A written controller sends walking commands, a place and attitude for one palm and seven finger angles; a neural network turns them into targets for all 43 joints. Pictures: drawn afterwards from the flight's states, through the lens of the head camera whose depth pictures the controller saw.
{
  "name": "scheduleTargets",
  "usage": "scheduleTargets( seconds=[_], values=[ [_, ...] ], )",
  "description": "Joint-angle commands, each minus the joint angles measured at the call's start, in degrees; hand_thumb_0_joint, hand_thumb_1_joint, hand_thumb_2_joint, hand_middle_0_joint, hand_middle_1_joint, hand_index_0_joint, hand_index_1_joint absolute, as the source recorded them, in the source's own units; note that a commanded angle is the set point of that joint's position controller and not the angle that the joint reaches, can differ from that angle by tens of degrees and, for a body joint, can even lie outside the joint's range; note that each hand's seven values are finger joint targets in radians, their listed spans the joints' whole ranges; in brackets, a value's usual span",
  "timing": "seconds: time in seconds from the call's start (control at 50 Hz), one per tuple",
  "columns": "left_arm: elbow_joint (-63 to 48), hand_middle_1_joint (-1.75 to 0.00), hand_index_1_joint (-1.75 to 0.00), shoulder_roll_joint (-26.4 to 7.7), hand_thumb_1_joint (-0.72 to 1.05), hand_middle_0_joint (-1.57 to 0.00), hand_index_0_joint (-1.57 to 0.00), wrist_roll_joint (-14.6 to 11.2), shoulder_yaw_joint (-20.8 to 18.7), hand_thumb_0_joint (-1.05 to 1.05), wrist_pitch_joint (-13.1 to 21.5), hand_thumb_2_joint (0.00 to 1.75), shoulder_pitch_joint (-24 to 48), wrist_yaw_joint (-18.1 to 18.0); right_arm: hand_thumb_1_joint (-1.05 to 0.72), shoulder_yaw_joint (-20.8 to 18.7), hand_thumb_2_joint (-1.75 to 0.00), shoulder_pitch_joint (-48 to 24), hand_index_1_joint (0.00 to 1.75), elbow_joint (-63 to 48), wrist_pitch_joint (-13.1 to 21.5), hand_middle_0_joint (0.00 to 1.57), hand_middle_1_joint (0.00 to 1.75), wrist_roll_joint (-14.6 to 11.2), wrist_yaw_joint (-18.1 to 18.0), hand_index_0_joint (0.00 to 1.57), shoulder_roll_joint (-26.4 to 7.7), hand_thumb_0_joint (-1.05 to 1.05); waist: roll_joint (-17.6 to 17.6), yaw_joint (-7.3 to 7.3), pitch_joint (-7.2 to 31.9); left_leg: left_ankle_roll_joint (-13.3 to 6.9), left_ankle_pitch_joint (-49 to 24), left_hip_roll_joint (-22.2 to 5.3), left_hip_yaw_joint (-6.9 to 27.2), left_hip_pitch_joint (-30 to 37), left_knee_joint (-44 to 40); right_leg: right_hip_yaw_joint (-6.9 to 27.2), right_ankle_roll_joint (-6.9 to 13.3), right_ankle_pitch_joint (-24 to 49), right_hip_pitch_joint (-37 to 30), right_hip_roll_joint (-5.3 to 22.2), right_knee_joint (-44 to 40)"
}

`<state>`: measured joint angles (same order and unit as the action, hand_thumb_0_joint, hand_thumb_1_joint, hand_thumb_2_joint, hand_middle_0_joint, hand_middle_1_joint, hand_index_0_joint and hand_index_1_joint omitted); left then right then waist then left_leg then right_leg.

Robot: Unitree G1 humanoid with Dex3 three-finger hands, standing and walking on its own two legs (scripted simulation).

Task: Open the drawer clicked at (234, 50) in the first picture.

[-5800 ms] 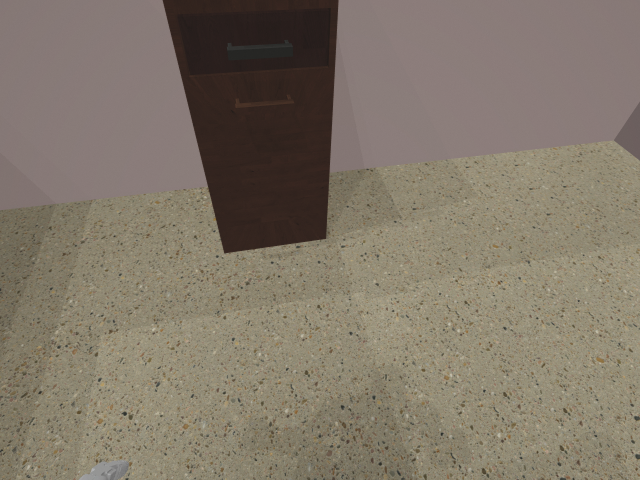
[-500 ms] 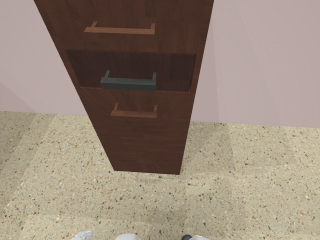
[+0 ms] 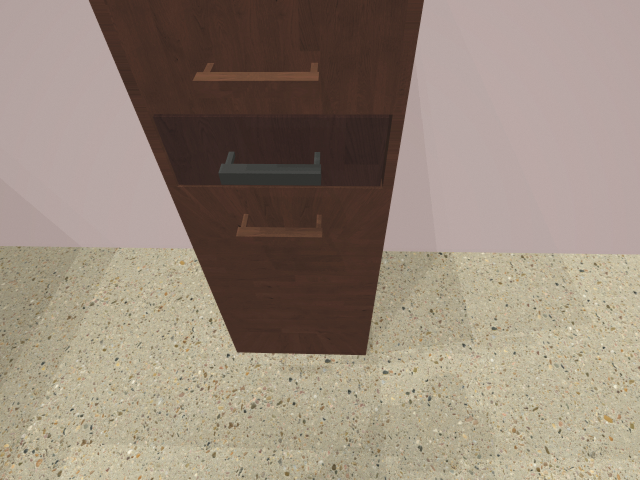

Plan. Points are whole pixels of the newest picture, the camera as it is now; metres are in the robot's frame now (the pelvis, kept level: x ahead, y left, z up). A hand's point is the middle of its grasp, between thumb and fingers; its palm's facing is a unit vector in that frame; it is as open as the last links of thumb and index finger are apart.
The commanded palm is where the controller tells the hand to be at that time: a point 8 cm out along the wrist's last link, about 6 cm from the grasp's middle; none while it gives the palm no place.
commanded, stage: come to a stop and stand still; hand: left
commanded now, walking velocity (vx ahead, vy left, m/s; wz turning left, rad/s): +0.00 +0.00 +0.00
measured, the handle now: (272, 165) +0.59 +0.12 +0.06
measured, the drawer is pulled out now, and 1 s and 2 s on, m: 0.00 0.00 0.00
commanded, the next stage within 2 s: look again from close up in 0.52 s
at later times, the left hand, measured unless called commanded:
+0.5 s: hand out of the picture -0.04 +0.12 -0.17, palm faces +0.05 -0.99 -0.16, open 7.4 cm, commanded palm none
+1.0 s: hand out of the picture +0.01 +0.17 -0.18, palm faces +0.03 -0.98 -0.21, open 7.4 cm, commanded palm none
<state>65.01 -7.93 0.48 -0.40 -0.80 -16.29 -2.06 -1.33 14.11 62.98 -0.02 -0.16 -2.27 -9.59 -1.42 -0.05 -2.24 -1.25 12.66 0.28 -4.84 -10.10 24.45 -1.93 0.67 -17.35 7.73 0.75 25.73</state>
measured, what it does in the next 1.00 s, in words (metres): stands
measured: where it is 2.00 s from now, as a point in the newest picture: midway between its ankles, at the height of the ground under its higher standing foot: outside the picture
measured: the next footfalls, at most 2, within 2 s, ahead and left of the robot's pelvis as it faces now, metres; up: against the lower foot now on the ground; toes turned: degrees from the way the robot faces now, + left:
left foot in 1.90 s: +0.09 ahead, +0.03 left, +0.00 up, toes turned -1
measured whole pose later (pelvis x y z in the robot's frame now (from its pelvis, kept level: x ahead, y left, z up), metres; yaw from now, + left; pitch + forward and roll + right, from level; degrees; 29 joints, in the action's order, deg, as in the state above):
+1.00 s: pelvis +0.00 +0.00 +0.00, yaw +0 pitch -1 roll +0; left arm 62.2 -8.5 0.6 0.4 1.5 -17.1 -2.4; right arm 1.0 18.3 62.7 1.1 0.7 -1.6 -8.4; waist -0.9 -0.3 0.0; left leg -1.0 16.1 0.0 -3.3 -12.0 29.2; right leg -2.3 1.1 -19.2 9.2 0.3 29.5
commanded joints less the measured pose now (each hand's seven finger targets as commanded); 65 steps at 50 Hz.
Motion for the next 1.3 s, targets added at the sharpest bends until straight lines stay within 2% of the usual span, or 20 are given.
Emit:
scheduleTargets(
  seconds=[0.0, 0.04, 0.12, 0.24, 0.34, 0.46, 0.58, 0.6, 0.62, 0.64, 0.66, 0.68, 0.7, 0.8, 0.82, 0.86, 0.96, 1.04, 1.22, 1.28],
  values=[
    [-1.54, -0.30, -0.30, -6.14, 0.90, -0.20, -0.20, -0.16, -0.40, 0.00, 1.58, 0.90, -1.87, -0.64, -0.90, -0.28, -0.90, 3.38, 0.30, -0.14, 0.23, 0.20, 0.30, 0.39, 0.25, 0.20, -4.10, 0.00, 9.94, -0.85, 0.39, 0.54, -7.28, -5.92, 5.18, 3.22, -3.64, 6.18, 1.55, 16.91, 3.26, 7.66, -6.44],
    [-1.56, -0.30, -0.30, -5.49, 0.90, -0.20, -0.20, -0.19, -0.28, 0.00, 1.26, 0.90, -1.10, -0.59, -0.90, 0.14, -0.90, 3.61, 0.30, 1.05, 0.20, 0.20, 0.30, 0.52, 0.35, 0.20, -3.65, 0.00, 6.57, -0.66, -3.89, 0.28, -5.44, -6.07, 5.97, 2.27, -5.56, 6.08, 1.16, 8.60, 6.09, 6.43, -7.60],
    [-1.34, -0.30, -0.30, -5.56, 0.90, -0.20, -0.20, -0.29, -0.33, 0.00, 1.13, 0.90, -2.26, -0.61, -0.90, 0.50, -0.90, 4.09, 0.30, 2.21, 0.10, 0.20, 0.30, 0.60, 0.41, 0.20, -3.04, 0.00, 2.07, -0.15, -4.69, 0.29, -2.14, -5.79, 5.94, 0.88, -6.51, 6.61, 1.03, 3.10, 6.04, 5.85, -9.13],
    [-1.51, -0.30, -0.30, -5.63, 0.90, -0.20, -0.20, -0.35, -0.45, 0.00, 1.17, 0.90, -2.83, -0.47, -0.90, 0.59, -0.90, 5.83, 0.30, 3.03, -0.20, 0.20, 0.30, 0.79, 0.38, 0.20, -2.06, 0.00, 1.50, -0.21, -5.37, 0.59, -0.14, -5.33, 5.53, -0.25, -5.83, 7.32, 1.38, -1.60, 7.23, 5.77, -10.84],
    [-1.41, -0.30, -0.30, -4.89, 0.90, -0.20, -0.20, -0.36, -0.46, 0.00, 1.40, 0.90, -3.64, -0.42, -0.90, 0.51, -0.90, 6.96, 0.30, 3.20, -0.13, 0.20, 0.30, 0.86, 0.28, 0.20, -1.52, 0.00, 2.33, -0.25, -4.32, 0.66, -1.33, -5.47, 5.38, 0.38, -5.04, 7.32, 1.53, -1.51, 7.52, 5.75, -11.03],
    [-0.94, -0.30, -0.30, -4.12, 0.90, -0.20, -0.20, -0.41, -0.37, 0.00, 1.75, 0.90, -4.73, -0.46, -0.90, 0.67, -0.90, 7.79, 0.30, 3.58, 0.26, 0.20, 0.30, 0.75, 0.04, 0.20, -1.07, 0.00, 2.00, -0.30, -3.27, 0.75, -3.77, -5.83, 5.56, 0.51, -4.83, 6.91, 1.69, 2.42, 6.06, 5.59, -10.40],
    [-0.43, -0.30, -0.30, -3.50, 0.90, -0.20, -0.20, -0.32, -0.21, 0.00, 1.77, 0.90, -5.91, -0.60, -0.90, 0.69, -0.90, 7.64, 0.30, 3.63, 0.25, 0.20, 0.30, 0.65, -0.10, 0.20, -1.11, 0.00, 1.17, -0.21, -4.40, 0.71, -3.97, -6.12, 5.65, 0.68, -4.73, 6.36, 1.57, 3.57, 6.78, 5.24, -10.11],
    [0.45, -0.30, -0.30, -5.09, 0.90, -0.20, -0.20, 1.06, 0.04, 0.00, 4.10, 0.90, -9.52, -2.49, -0.90, 1.09, -0.90, 0.66, 0.30, -0.84, 1.83, 0.20, 0.30, 0.56, 0.81, 0.20, -2.83, 0.00, 1.05, 2.29, -4.36, 2.28, -4.83, -5.79, 3.55, -5.99, 8.87, 10.00, -0.96, 33.09, 4.92, 9.07, -7.77],
    [-2.44, -0.30, -0.30, -7.84, 0.90, -0.20, -0.20, 0.71, -0.59, 0.00, 4.52, 0.90, -7.51, -2.11, -0.90, 0.92, -0.90, 5.05, 0.30, -2.81, 1.11, 0.20, 0.30, 0.69, 1.00, 0.20, 0.08, 0.00, 1.95, -1.74, 0.13, 1.35, 5.76, -3.93, 4.99, -5.68, 9.10, 11.93, 2.17, 26.28, 3.33, 12.16, -7.73],
    [-3.60, -0.30, -0.30, -7.19, 0.90, -0.20, -0.20, 0.53, -0.42, 0.00, 4.34, 0.90, -4.91, -1.51, -0.90, 0.59, -0.90, 6.62, 0.30, -2.01, 0.94, 0.20, 0.30, 0.90, 1.02, 0.20, -0.25, 0.00, -1.30, -2.39, 0.22, 1.15, 5.31, -3.96, 4.56, -3.73, 7.68, 10.19, 4.39, 13.60, 6.00, 11.17, -8.28],
    [-3.56, -0.30, -0.30, -6.50, 0.90, -0.20, -0.20, 0.51, -0.31, 0.00, 4.39, 0.90, -4.22, -1.36, -0.90, 0.72, -0.90, 7.92, 0.30, -1.48, 1.06, 0.20, 0.30, 1.00, 1.25, 0.20, -0.30, 0.00, -1.61, -2.95, 0.70, 1.32, 1.92, -4.26, 4.61, -2.45, 6.06, 8.94, 4.96, 5.34, 8.06, 8.96, -7.92],
    [-3.89, -0.30, -0.30, -6.03, 0.90, -0.20, -0.20, 0.38, -0.36, 0.00, 4.52, 0.90, -4.33, -1.22, -0.90, 0.91, -0.90, 9.07, 0.30, -1.96, 1.21, 0.20, 0.30, 1.22, 1.39, 0.20, -0.34, 0.00, -2.22, -2.67, 1.78, 0.60, -1.37, -4.12, 5.62, -1.82, 4.93, 6.99, 4.49, 5.14, 7.35, 6.91, -5.78],
    [-4.08, -0.30, -0.30, -5.10, 0.90, -0.20, -0.20, 0.23, -0.32, 0.00, 4.35, 0.90, -4.54, -1.13, -0.90, 0.95, -0.90, 9.11, 0.30, -2.38, 1.45, 0.20, 0.30, 1.22, 1.29, 0.20, -1.06, 0.00, -1.24, -2.35, 1.57, 0.03, -2.52, -4.92, 6.25, -2.62, 4.10, 6.30, 4.02, 4.23, 7.07, 5.64, -4.60],
    [-3.81, -0.30, -0.30, -4.00, 0.90, -0.20, -0.20, 0.21, 0.22, 0.00, 3.39, 0.90, -5.12, -0.61, -0.90, 1.38, -0.90, 7.68, 0.30, -3.02, 1.93, 0.20, 0.30, 1.06, 0.90, 0.20, -2.39, 0.00, 1.59, -0.62, -3.46, -1.15, -4.66, -5.65, 8.01, -5.80, -0.17, 4.88, 2.82, 5.27, 6.41, 3.68, -2.14],
    [-3.74, -0.30, -0.30, -3.99, 0.90, -0.20, -0.20, 0.15, 0.26, 0.00, 3.30, 0.90, -5.48, -0.56, -0.90, 1.45, -0.90, 7.35, 0.30, -3.02, 1.96, 0.20, 0.30, 1.03, 0.83, 0.20, -2.86, 0.00, 3.09, -0.34, -3.65, -1.24, -5.08, -5.73, 7.90, -5.58, -0.32, 4.74, 2.62, 5.95, 6.23, 3.78, -2.03],
    [-3.79, -0.30, -0.30, -4.21, 0.90, -0.20, -0.20, 0.08, 0.30, 0.00, 3.11, 0.90, -5.59, -0.53, -0.90, 1.49, -0.90, 7.12, 0.30, -2.82, 2.05, 0.20, 0.30, 0.98, 0.72, 0.20, -3.22, 0.00, 3.33, -0.09, -3.65, -1.34, -6.07, -5.57, 7.96, -5.02, -0.83, 4.82, 2.38, 7.20, 5.66, 3.93, -1.92],
    [-4.06, -0.30, -0.30, -5.44, 0.90, -0.20, -0.20, 0.08, 0.06, 0.00, 2.76, 0.90, -5.33, -0.48, -0.90, 1.62, -0.90, 6.75, 0.30, -2.01, 2.17, 0.20, 0.30, 1.01, 0.55, 0.20, -3.86, 0.00, 1.98, 0.25, -1.77, -1.49, -9.10, -5.80, 7.40, -3.16, -1.17, 4.29, 1.97, 10.09, 3.60, 4.31, -1.31],
    [-4.22, -0.30, -0.30, -5.84, 0.90, -0.20, -0.20, 0.11, 0.01, 0.00, 2.37, 0.90, -4.81, -0.38, -0.90, 1.67, -0.90, 6.25, 0.30, -1.54, 2.06, 0.20, 0.30, 1.02, 0.46, 0.20, -4.23, 0.00, 0.64, 0.38, -2.15, -1.67, -8.66, -5.89, 7.50, -3.00, -1.76, 4.16, 1.81, 9.09, 3.55, 4.27, -1.51],
    [-3.67, -0.30, -0.30, -5.98, 0.90, -0.20, -0.20, 0.16, -0.08, 0.00, 2.18, 0.90, -4.70, -0.26, -0.90, 1.60, -0.90, 5.52, 0.30, -0.55, 2.04, 0.20, 0.30, 0.91, 0.25, 0.20, -4.32, 0.00, 0.55, 0.35, -0.98, -1.67, -10.79, -6.09, 7.14, -1.14, -1.53, 3.99, 1.66, 11.52, 2.74, 4.63, -1.51],
    [-3.10, -0.30, -0.30, -5.25, 0.90, -0.20, -0.20, 0.53, -0.18, 0.00, 1.54, 0.90, -5.24, 0.13, -0.90, 1.20, -0.90, 6.09, 0.30, -0.02, 1.69, 0.20, 0.30, 1.19, 0.18, 0.20, -4.83, 0.00, -0.49, -0.02, -2.25, -2.77, -2.84, -7.79, 8.77, -1.28, -3.29, 1.87, 1.62, 2.28, 4.92, 2.84, 0.28]
  ],
)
